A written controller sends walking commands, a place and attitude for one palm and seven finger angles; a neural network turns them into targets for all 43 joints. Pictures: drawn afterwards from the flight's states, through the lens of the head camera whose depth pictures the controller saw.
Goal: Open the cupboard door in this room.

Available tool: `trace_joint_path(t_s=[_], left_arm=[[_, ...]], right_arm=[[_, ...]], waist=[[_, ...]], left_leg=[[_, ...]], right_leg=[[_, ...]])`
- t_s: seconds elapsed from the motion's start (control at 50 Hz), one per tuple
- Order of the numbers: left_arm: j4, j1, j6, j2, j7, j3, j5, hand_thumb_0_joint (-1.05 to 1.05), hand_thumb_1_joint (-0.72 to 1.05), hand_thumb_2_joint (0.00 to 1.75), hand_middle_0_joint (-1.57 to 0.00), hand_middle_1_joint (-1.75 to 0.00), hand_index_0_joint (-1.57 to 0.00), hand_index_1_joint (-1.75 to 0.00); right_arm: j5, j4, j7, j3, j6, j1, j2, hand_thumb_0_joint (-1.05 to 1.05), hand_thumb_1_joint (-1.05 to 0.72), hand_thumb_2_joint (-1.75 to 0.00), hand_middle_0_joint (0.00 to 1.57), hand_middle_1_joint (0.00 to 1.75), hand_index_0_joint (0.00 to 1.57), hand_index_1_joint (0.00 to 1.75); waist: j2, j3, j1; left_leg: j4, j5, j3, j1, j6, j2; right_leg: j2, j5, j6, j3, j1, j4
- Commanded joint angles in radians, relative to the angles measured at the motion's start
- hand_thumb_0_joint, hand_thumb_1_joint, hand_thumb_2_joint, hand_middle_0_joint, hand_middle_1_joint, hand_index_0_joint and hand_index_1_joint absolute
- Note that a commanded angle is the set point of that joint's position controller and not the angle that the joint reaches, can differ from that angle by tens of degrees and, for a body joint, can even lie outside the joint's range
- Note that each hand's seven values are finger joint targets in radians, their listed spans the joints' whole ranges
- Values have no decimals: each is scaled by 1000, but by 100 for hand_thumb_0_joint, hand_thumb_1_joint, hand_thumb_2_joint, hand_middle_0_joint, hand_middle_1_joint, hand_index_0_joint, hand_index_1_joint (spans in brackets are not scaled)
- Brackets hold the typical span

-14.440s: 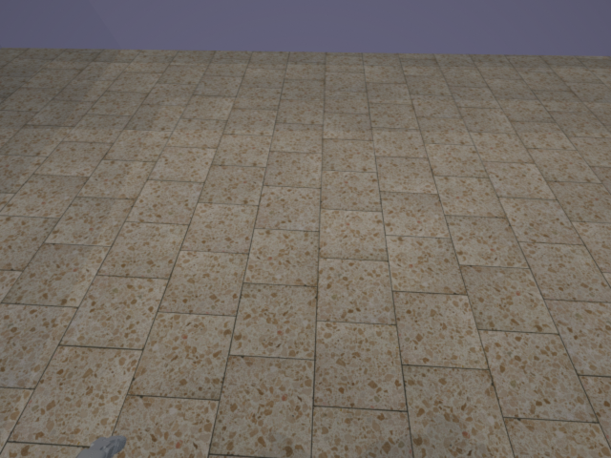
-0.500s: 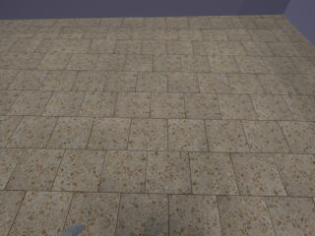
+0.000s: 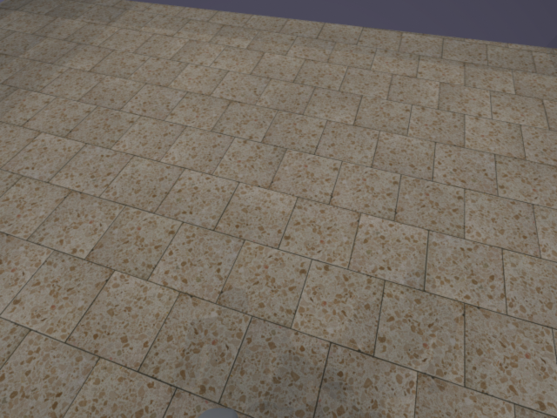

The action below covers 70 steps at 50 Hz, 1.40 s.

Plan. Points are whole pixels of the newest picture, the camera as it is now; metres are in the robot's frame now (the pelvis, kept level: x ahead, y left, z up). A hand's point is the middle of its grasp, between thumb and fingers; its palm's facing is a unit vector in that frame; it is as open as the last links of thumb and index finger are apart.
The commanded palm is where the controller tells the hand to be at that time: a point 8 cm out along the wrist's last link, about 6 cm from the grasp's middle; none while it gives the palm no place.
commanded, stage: turn or walk to find it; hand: left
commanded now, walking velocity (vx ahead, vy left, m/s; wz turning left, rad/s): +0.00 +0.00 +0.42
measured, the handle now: out of the picture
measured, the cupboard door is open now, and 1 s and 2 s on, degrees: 0 0 0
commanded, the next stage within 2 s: none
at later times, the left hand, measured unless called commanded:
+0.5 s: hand out of the picture +0.06 +0.23 -0.16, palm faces +0.19 -0.95 -0.25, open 7.4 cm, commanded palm none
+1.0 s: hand out of the picture -0.08 +0.20 -0.17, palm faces +0.45 -0.86 -0.24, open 7.4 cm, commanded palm none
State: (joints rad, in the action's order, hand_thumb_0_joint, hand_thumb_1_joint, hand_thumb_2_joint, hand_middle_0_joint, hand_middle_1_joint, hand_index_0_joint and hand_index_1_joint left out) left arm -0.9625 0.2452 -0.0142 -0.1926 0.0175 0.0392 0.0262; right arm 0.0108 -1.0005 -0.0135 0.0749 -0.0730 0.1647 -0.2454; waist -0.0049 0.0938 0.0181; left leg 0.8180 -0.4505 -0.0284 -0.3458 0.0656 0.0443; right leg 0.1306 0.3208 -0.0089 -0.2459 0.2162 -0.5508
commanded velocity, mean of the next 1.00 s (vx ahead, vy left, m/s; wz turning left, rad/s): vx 0.00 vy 0.00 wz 0.42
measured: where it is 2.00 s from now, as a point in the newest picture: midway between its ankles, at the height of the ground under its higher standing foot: outside the picture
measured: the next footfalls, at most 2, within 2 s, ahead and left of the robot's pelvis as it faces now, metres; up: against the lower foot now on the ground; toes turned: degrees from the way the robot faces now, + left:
left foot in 0.06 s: +0.02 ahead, +0.14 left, +0.00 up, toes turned +7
right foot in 0.56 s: +0.05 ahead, -0.11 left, +0.00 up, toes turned +9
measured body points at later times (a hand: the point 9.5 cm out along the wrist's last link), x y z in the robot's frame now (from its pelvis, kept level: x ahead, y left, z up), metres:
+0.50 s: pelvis -0.01 +0.01 +0.00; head +0.03 +0.02 +0.45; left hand +0.05 +0.28 -0.14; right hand +0.09 -0.21 -0.15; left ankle -0.02 +0.13 -0.74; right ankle +0.01 -0.12 -0.71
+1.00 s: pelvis -0.02 +0.00 -0.01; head +0.01 +0.02 +0.44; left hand -0.10 +0.24 -0.16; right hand +0.16 -0.20 -0.15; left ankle -0.09 +0.12 -0.72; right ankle +0.01 -0.11 -0.74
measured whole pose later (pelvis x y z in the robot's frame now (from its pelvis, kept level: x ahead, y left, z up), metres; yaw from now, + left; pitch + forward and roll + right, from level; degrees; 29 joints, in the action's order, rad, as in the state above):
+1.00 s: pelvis -0.02 +0.00 -0.01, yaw +26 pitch +0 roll +0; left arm -0.96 0.25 -0.02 -0.21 0.02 0.04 0.03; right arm 0.01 -0.99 -0.02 0.07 -0.06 0.16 -0.24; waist -0.02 0.10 0.02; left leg 0.71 -0.40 -0.05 -0.31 0.06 0.04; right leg 0.15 0.34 0.02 -0.26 0.22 -0.59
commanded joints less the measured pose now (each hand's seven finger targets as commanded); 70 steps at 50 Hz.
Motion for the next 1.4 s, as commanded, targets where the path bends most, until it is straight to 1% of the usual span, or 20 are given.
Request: trace_joint_path(t_s=[0.0, 0.02, 0.06, 0.08, 0.2, 0.4, 0.48, 0.5, 0.52, 0.54, 0.56, 0.58, 0.64, 0.72, 0.9, 0.98, 1.02, 1.04, 1.16, 1.38], left_arm=[[35, 27, 13, -228, 12, 61, -2, 0, 90, 90, -20, -30, -20, -30], [38, 16, 7, -216, 10, 58, -11, 0, 90, 90, -20, -30, -20, -30], [89, -3, -7, -107, 5, 26, -16, 0, 90, 90, -20, -30, -20, -30], [95, -44, -18, -131, 10, 29, -11, 0, 90, 90, -20, -30, -20, -30], [42, -38, -19, -137, -8, 36, -10, 0, 90, 90, -20, -30, -20, -30], [99, -113, -16, -107, 1, 25, -17, 0, 90, 90, -20, -30, -20, -30], [85, -33, 3, -115, 4, 29, -24, 0, 90, 90, -20, -30, -20, -30], [77, 6, 12, -132, 6, 34, -21, 0, 90, 90, -20, -30, -20, -30], [70, 39, 24, -197, 12, 44, -10, 0, 90, 90, -20, -30, -20, -30], [74, 52, 30, -276, 18, 62, 1, 0, 90, 90, -20, -30, -20, -30], [83, 54, 24, -271, 21, 56, -6, 0, 90, 90, -20, -30, -20, -30], [94, -11, 26, -224, 25, 57, -8, 0, 90, 90, -20, -30, -20, -30], [118, -112, 25, -156, 20, 34, -13, 0, 90, 90, -20, -30, -20, -30], [101, -50, 32, -155, 18, 33, -9, 0, 90, 90, -20, -30, -20, -30], [50, 51, 19, -220, 16, 59, 6, 0, 90, 90, -20, -30, -20, -30], [46, 14, 7, -219, 10, 58, -10, 0, 90, 90, -20, -30, -20, -30], [96, -5, -6, -109, 4, 27, -19, 0, 90, 90, -20, -30, -20, -30], [106, -63, -17, -131, 10, 26, -11, 0, 90, 90, -20, -30, -20, -30], [41, -36, -18, -135, -9, 39, -11, 0, 90, 90, -20, -30, -20, -30], [100, -127, -18, -106, 2, 28, -16, 0, 90, 90, -20, -30, -20, -30]], right_arm=[[-3, 79, 5, -6, 47, 13, -49, 0, -90, -90, 20, 30, 20, 30], [-1, 70, 3, 1, 55, 48, -78, 0, -90, -90, 20, 30, 20, 30], [5, 67, 13, 39, 61, 122, -241, 0, -90, -90, 20, 30, 20, 30], [8, 54, 16, 35, 51, 137, -242, 0, -90, -90, 20, 30, 20, 30], [5, 93, 34, 8, 68, 10, -155, 0, -90, -90, 20, 30, 20, 30], [16, 99, 27, 27, 57, 47, -155, 0, -90, -90, 20, 30, 20, 30], [11, 104, 24, 32, 54, 27, -151, 0, -90, -90, 20, 30, 20, 30], [5, 108, 22, 31, 54, 24, -133, 0, -90, -90, 20, 30, 20, 30], [-4, 111, 16, 25, 56, 41, -85, 0, -90, -90, 20, 30, 20, 30], [-3, 142, 13, 15, 56, 30, -30, 0, -90, -90, 20, 30, 20, 30], [3, 144, 18, 27, 44, 10, -78, 0, -90, -90, 20, 30, 20, 30], [9, 122, 17, 30, 32, 24, -73, 0, -90, -90, 20, 30, 20, 30], [11, 66, 1, 32, 18, 81, -65, 0, -90, -90, 20, 30, 20, 30], [11, 59, -1, 25, 13, 76, -59, 0, -90, -90, 20, 30, 20, 30], [-2, 95, 1, -3, 35, -50, -30, 0, -90, -90, 20, 30, 20, 30], [-1, 73, 1, 3, 55, 53, -73, 0, -90, -90, 20, 30, 20, 30], [6, 69, 12, 41, 63, 134, -239, 0, -90, -90, 20, 30, 20, 30], [6, 53, 14, 40, 53, 156, -243, 0, -90, -90, 20, 30, 20, 30], [6, 90, 33, 9, 69, 10, -151, 0, -90, -90, 20, 30, 20, 30], [15, 88, 26, 28, 59, 68, -150, 0, -90, -90, 20, 30, 20, 30]], waist=[[-185, -156, -7], [-104, -172, -34], [320, -180, -73], [228, -168, -85], [141, -117, -27], [171, -115, -47], [167, -160, -6], [118, -179, 13], [-47, -214, 24], [-291, -183, 37], [-204, -170, 43], [-181, -128, 9], [-139, -58, -45], [-185, -59, -25], [-198, -106, 40], [-112, -163, -33], [321, -181, -76], [212, -156, -91], [145, -117, -25], [168, -115, -54]], left_leg=[[-290, 162, -67, 93, -22, -25], [-413, 301, -44, 215, -36, -6], [-476, 872, 386, 400, -214, 356], [-463, 801, 321, 317, -267, 379], [-467, 748, 185, 271, -205, 185], [-450, 660, 306, 215, -238, 183], [-369, 650, 332, 123, -199, 135], [-319, 547, 309, 63, -158, 92], [-199, 324, 227, -79, -95, 12], [19, -95, 83, -245, -35, -117], [200, -161, 117, -205, -41, -82], [302, -105, 148, -217, -40, -58], [417, 47, 103, -213, -19, -26], [385, 92, 69, -210, 6, -14], [-36, -18, -34, -77, -5, -10], [-398, 292, -49, 203, -32, -9], [-474, 849, 397, 392, -223, 355], [-466, 791, 325, 301, -262, 378], [-481, 688, 192, 256, -207, 188], [-479, 579, 333, 218, -244, 192]], right_leg=[[216, -530, -75, 144, -125, 38], [187, -440, -28, 103, -45, -47], [-8, 337, 86, 85, 334, -399], [1, 338, 70, 160, 289, -498], [-20, 85, 93, 210, 318, -574], [-62, 132, 97, 211, 212, -272], [-99, -35, 80, 190, 2, 17], [-73, -143, 75, 200, -106, 154], [83, -203, 37, 334, -260, 226], [320, -382, -79, 560, -291, 237], [375, -422, -158, 546, -152, 239], [319, -369, -159, 479, -95, 253], [196, -338, -95, 297, -32, 234], [186, -352, -91, 229, -67, 237], [239, -570, -134, 198, -163, 130], [190, -436, -27, 101, -37, -48], [-7, 335, 90, 76, 331, -398], [4, 338, 73, 154, 285, -495], [-16, 85, 90, 212, 309, -572], [-58, 139, 93, 225, 234, -305]])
